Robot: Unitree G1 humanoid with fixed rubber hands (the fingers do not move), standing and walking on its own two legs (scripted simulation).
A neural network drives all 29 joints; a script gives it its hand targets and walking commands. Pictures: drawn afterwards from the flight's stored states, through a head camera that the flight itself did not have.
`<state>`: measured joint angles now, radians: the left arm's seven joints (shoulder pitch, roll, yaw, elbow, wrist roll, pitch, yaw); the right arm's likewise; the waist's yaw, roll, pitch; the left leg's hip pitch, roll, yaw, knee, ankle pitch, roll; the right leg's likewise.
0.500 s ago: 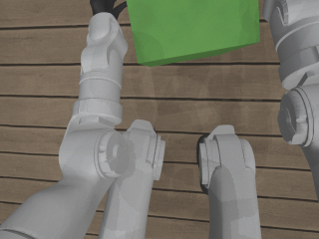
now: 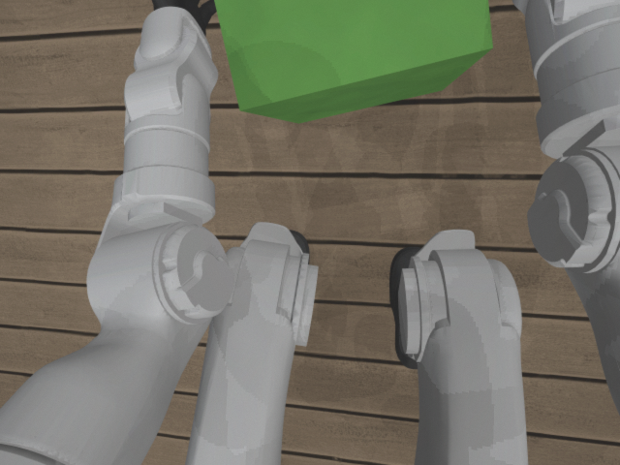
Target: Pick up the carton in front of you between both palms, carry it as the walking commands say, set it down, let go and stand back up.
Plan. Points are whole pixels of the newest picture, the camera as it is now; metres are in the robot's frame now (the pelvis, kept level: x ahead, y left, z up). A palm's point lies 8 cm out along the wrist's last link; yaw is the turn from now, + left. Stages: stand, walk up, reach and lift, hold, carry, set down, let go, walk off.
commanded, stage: set down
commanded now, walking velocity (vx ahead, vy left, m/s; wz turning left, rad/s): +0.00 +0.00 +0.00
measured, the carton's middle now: (347, 4) +0.55 -0.01 -0.25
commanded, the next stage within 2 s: let go in 1.64 s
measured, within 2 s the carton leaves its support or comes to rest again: neither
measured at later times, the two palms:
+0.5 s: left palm (181, 30) +0.53 +0.16 -0.19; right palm out of the picture +0.56 -0.19 -0.21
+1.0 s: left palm out of the picture +0.54 +0.17 -0.05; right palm out of the picture +0.59 -0.20 -0.04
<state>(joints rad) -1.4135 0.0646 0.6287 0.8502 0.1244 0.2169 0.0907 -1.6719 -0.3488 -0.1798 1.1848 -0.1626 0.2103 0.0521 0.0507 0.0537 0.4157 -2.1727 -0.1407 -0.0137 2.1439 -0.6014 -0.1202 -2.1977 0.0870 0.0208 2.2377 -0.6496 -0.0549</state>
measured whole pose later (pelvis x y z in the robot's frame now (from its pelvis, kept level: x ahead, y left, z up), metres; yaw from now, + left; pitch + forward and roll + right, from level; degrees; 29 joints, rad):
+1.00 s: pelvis -0.01 +0.01 +0.05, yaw +0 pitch +39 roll +5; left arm -1.37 0.13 0.35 0.84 -0.11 0.23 0.24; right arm -1.64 -0.56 -0.01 1.23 0.10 0.23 0.07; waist 0.09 0.01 0.22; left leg -2.12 -0.08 0.02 1.96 -0.53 -0.04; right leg -2.13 0.03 0.02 2.04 -0.59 -0.05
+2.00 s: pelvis +0.05 +0.02 +0.32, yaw -6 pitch +37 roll +0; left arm -0.59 0.11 0.25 0.54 0.09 0.16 0.00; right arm -0.78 -0.25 -0.27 0.75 -0.12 0.15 0.00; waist 0.05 -0.02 -0.05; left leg -1.27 -0.02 -0.03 0.89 -0.27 -0.01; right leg -1.26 0.08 0.06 0.90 -0.28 -0.01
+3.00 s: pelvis +0.12 +0.00 +0.39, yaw -3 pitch -4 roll +0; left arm 0.21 0.22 0.04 0.40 0.03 0.17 -0.07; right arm 0.23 -0.22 -0.03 0.44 0.03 0.12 0.05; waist 0.00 -0.03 0.07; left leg -0.12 -0.02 -0.07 0.46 -0.27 -0.01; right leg -0.10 0.05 0.02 0.47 -0.30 -0.05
